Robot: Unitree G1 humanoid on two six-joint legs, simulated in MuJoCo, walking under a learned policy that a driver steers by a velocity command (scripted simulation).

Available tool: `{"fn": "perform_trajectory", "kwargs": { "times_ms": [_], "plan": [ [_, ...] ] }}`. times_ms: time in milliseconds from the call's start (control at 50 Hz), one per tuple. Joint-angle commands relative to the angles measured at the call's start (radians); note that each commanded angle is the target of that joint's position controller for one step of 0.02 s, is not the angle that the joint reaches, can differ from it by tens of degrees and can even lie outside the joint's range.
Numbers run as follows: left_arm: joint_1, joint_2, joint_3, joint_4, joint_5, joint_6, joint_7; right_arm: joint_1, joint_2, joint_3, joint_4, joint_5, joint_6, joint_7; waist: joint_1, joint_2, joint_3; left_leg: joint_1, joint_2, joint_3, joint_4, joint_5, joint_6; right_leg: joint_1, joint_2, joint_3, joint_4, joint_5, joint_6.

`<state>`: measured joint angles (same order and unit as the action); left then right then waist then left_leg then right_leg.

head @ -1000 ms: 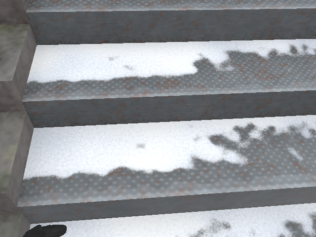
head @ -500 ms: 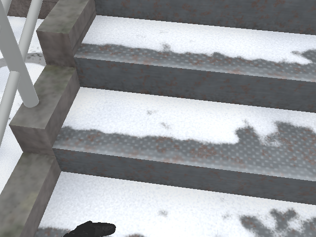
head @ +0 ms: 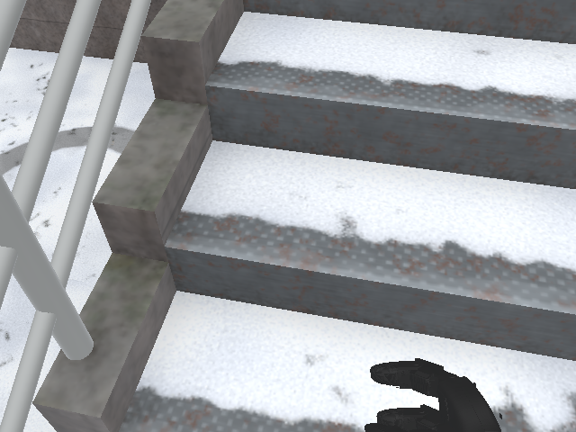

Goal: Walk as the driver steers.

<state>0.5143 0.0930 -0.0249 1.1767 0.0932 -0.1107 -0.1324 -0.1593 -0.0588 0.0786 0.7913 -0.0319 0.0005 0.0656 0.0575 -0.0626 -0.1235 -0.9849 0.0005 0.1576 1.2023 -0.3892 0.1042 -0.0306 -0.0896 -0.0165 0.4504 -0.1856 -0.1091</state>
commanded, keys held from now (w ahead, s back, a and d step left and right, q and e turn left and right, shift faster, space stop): w+e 0.86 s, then w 0.14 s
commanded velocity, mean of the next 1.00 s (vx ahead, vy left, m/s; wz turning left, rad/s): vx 0.50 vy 0.00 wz -0.50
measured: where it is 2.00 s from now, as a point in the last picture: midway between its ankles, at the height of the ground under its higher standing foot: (537, 96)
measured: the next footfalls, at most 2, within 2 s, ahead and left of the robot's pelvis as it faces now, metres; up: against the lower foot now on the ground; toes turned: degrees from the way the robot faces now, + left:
right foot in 0.52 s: +0.44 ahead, -0.18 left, +0.15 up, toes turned -21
left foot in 1.00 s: +0.76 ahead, -0.11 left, +0.30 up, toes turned -27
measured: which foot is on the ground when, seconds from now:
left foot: down 0.00-0.54, up 0.56-0.98, down 1.00-1.00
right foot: up 0.00-0.50, down 0.52-1.00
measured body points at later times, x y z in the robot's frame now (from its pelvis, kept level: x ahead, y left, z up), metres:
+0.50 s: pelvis +0.28 -0.03 +0.13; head +0.28 -0.04 +0.58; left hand +0.56 +0.04 +0.05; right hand +0.15 -0.16 -0.03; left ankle +0.14 +0.10 -0.61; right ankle +0.40 -0.17 -0.43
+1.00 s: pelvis +0.55 -0.13 +0.29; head +0.55 -0.13 +0.74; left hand +0.55 +0.05 +0.14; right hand +0.71 -0.38 +0.22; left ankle +0.73 -0.09 -0.30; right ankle +0.40 -0.17 -0.46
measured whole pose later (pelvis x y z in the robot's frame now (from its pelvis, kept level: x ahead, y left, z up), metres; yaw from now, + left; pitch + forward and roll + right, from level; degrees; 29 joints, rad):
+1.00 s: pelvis +0.55 -0.13 +0.29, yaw -31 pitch +6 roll +3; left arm 0.53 0.07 -0.07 1.10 0.03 -0.14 -0.10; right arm -0.11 -0.09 0.09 0.79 -0.06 0.00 0.05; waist 0.09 -0.06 -0.12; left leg -1.02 0.05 0.12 1.33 -0.32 0.06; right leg -0.11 0.01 0.17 0.33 -0.30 -0.09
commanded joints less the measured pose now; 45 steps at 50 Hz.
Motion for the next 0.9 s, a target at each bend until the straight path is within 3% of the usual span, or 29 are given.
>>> {"fn": "perform_trajectory", "kwargs": {
  "times_ms": [20,40,60,80,120,160,200,220,300,340,380,420,460,480,520,540,560,580,600,620,640,660,680,700,740,780,840,860,900],
  "plan": [
    [0.074,0.113,0.047,0.011,-0.023,0.025,-0.051,0.697,-0.271,-0.103,0.134,-0.045,0.006,-0.031,-0.301,0.226,-0.297,1.05,0.322,-1.055,-0.784,-0.076,0.296,-0.709,0.14,0.266,1.057,0.174,-0.038],
    [-0.031,0.092,0.062,-0.029,-0.054,0.015,-0.044,0.656,-0.286,-0.113,0.209,-0.027,-0.034,-0.043,-0.252,0.196,-0.072,0.868,0.33,-0.954,-0.817,-0.236,0.219,-0.886,0.118,0.312,1.315,0.212,-0.054],
    [-0.104,0.101,0.068,-0.058,-0.062,0.006,-0.017,0.531,-0.228,-0.113,0.211,0.013,-0.054,-0.049,-0.201,0.18,-0.02,0.743,0.336,-0.803,-0.796,-0.126,0.215,-0.929,0.092,0.255,1.456,0.187,-0.072],
    [-0.146,0.093,0.06,-0.081,-0.059,-0.005,0.005,0.43,-0.129,-0.091,0.219,0.027,-0.06,-0.04,-0.141,0.106,-0.049,0.682,0.362,-0.717,-0.774,0.01,0.228,-0.947,0.089,0.246,1.606,0.136,-0.104],
    [-0.232,0.014,0.04,-0.145,-0.069,0.013,0.02,0.306,0.035,-0.053,0.228,0.015,-0.052,-0.01,-0.037,0.003,0.003,0.579,0.314,-0.477,-0.804,0.136,0.15,-1.007,0.041,0.237,1.609,0.09,-0.164],
    [-0.238,-0.037,0.021,-0.175,-0.063,0.049,0.02,0.265,0.05,-0.05,0.228,0.003,-0.07,-0.02,0.047,0.023,0.031,0.536,0.275,-0.287,-0.841,0.136,0.094,-1.082,0.022,0.197,1.557,0.031,-0.187],
    [-0.257,-0.013,0.029,-0.19,-0.083,0.049,0.011,0.21,-0.005,-0.067,0.193,-0.026,-0.089,-0.041,0.052,0.074,0.059,0.45,0.222,-0.104,-0.937,0.13,0.069,-1.02,0.025,0.131,1.488,0.012,-0.158],
    [-0.294,-0.001,0.021,-0.191,-0.091,0.049,-0.002,0.296,-0.044,-0.073,0.221,-0.061,-0.084,-0.051,0.006,0.149,0.058,0.5,0.224,-0.087,-0.96,0.129,0.102,-1.089,0.045,0.081,1.697,-0.031,-0.152],
    [-0.544,0.007,-0.025,-0.327,-0.109,0.049,0.043,0.572,-0.074,-0.056,0.353,-0.132,-0.077,-0.03,-0.055,0.082,0.146,0.823,0.27,-0.093,-0.995,0.182,0.102,-1.522,0.049,0.143,1.7,0.022,-0.237],
    [-0.552,0.072,-0.019,-0.347,-0.1,0.062,0.047,0.629,-0.088,-0.042,0.356,-0.142,-0.083,-0.014,-0.051,0.042,0.078,0.882,0.264,-0.041,-0.98,0.247,0.09,-1.485,0.024,0.151,1.461,0.238,-0.216],
    [-0.618,0.072,-0.017,-0.371,-0.088,0.096,0.053,0.678,-0.067,-0.026,0.363,-0.135,-0.099,-0.024,-0.076,0.133,0.067,0.911,0.246,0.008,-1.024,0.294,0.114,-1.472,-0.01,0.057,1.41,0.27,-0.182],
    [-0.785,0.055,-0.034,-0.419,-0.067,0.141,0.052,0.669,-0.059,-0.013,0.337,-0.092,-0.093,0.0,-0.104,0.136,0.079,0.876,0.296,0.052,-1.143,0.358,0.135,-1.297,-0.051,-0.054,1.195,0.007,-0.133],
    [-0.851,0.023,-0.039,-0.475,-0.045,0.146,0.035,0.649,-0.126,-0.021,0.337,-0.052,-0.114,0.014,-0.045,0.128,0.103,0.811,0.307,0.146,-1.126,0.962,0.124,-0.993,0.009,-0.153,0.962,-0.153,-0.098],
    [-0.81,0.012,-0.043,-0.48,-0.061,0.151,0.02,0.71,-0.198,-0.033,0.356,-0.057,-0.133,0.029,-0.029,0.22,0.057,0.824,0.332,0.149,-1.064,1.356,0.193,-0.843,0.1,-0.218,0.979,-0.144,-0.088],
    [-0.525,0.123,0.011,-0.386,-0.079,0.114,0.029,0.612,-0.366,-0.079,0.307,-0.04,-0.148,0.029,0.065,0.255,0.029,1.005,0.329,0.172,-0.87,1.694,0.158,-0.618,0.215,-0.219,0.63,-0.157,-0.082],
    [-0.383,0.191,0.043,-0.353,-0.076,0.092,0.05,0.617,-0.335,-0.078,0.295,-0.053,-0.152,0.031,0.077,0.215,-0.083,0.844,0.291,0.164,-0.687,1.65,0.102,-0.286,0.204,-0.12,0.662,0.123,-0.136],
    [-0.181,0.219,0.05,-0.318,-0.107,0.079,0.078,0.707,-0.265,-0.068,0.28,-0.087,-0.152,0.043,0.088,0.066,-0.269,0.529,0.229,0.077,-0.419,1.164,0.036,0.135,0.105,0.216,0.543,0.149,-0.22],
    [0.068,0.277,0.073,-0.228,-0.071,0.09,0.092,0.619,-0.285,-0.082,0.256,-0.058,-0.128,0.07,0.175,-0.028,-0.254,0.28,0.055,-0.017,-0.15,0.349,-0.028,0.277,-0.018,0.616,0.168,0.005,-0.258],
    [0.151,0.372,0.118,-0.179,-0.055,0.079,0.099,0.526,-0.23,-0.095,0.208,-0.014,-0.108,0.078,0.188,-0.054,-0.149,0.096,0.01,-0.239,0.275,0.255,-0.038,0.161,-0.107,0.862,-0.003,-0.247,-0.239],
    [0.101,0.346,0.123,-0.14,-0.063,0.056,0.111,0.485,-0.201,-0.101,0.209,-0.017,-0.101,0.067,0.154,-0.036,-0.061,0.023,-0.003,-0.351,0.56,0.354,-0.031,-0.012,-0.075,0.842,-0.012,-0.341,-0.221],
    [0.041,0.256,0.109,-0.112,-0.075,0.034,0.109,0.456,-0.16,-0.095,0.186,-0.048,-0.113,0.047,0.094,-0.063,0.006,-0.035,-0.014,-0.376,0.774,0.361,-0.001,-0.162,-0.062,0.787,0.002,-0.333,-0.23],
    [-0.105,0.177,0.086,-0.115,-0.071,0.026,0.103,0.41,-0.105,-0.076,0.171,-0.053,-0.116,0.031,0.007,0.013,0.048,-0.087,-0.029,-0.394,0.873,0.381,0.038,-0.275,-0.037,0.693,0.017,-0.255,-0.201],
    [-0.251,0.117,0.063,-0.134,-0.072,0.03,0.092,0.403,-0.055,-0.056,0.16,-0.047,-0.113,0.021,-0.072,0.068,0.041,-0.093,-0.02,-0.397,0.87,0.396,0.075,-0.387,-0.015,0.595,0.014,-0.207,-0.186],
    [-0.318,0.052,0.036,-0.14,-0.044,0.039,0.078,0.406,-0.077,-0.052,0.138,-0.038,-0.085,0.012,-0.115,0.134,0.012,-0.101,0.006,-0.361,0.824,0.405,0.1,-0.424,-0.015,0.504,-0.014,-0.132,-0.193],
    [-0.349,0.064,0.033,-0.141,-0.039,0.021,0.078,0.376,-0.1,-0.046,0.134,-0.024,-0.048,0.005,-0.144,0.119,0.037,-0.139,0.053,-0.274,0.795,0.308,0.095,-0.51,0.003,0.369,-0.06,-0.086,-0.181],
    [-0.176,0.055,0.016,-0.093,-0.012,-0.001,0.09,0.318,-0.115,-0.037,0.106,-0.015,-0.047,-0.005,-0.089,-0.008,0.044,-0.256,0.029,-0.217,0.991,0.187,0.08,-0.455,0.029,0.333,-0.083,-0.045,-0.18],
    [-0.008,0.066,-0.006,-0.057,0.023,-0.011,0.101,0.128,-0.113,-0.022,0.022,-0.028,-0.064,-0.027,-0.027,0.021,0.074,-0.366,0.066,-0.212,0.873,0.162,0.092,-0.366,0.028,0.355,-0.092,-0.13,-0.145],
    [0.044,0.072,-0.015,-0.035,0.031,-0.014,0.082,0.036,-0.137,-0.022,-0.033,-0.033,-0.063,-0.05,-0.02,0.065,0.048,-0.291,0.091,-0.18,0.65,0.2,0.053,-0.367,0.031,0.352,-0.111,-0.143,-0.129],
    [0.021,0.091,-0.028,-0.084,-0.002,-0.019,0.056,-0.111,-0.127,-0.01,-0.092,-0.033,-0.029,-0.057,-0.006,0.005,0.114,-0.045,0.112,-0.074,0.358,0.108,-0.026,-0.536,0.009,0.321,-0.262,-0.07,-0.169]
  ]
}}
Over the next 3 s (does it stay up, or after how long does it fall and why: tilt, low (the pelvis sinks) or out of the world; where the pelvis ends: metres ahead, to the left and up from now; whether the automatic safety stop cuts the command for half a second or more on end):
stays up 1.27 -0.38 0.71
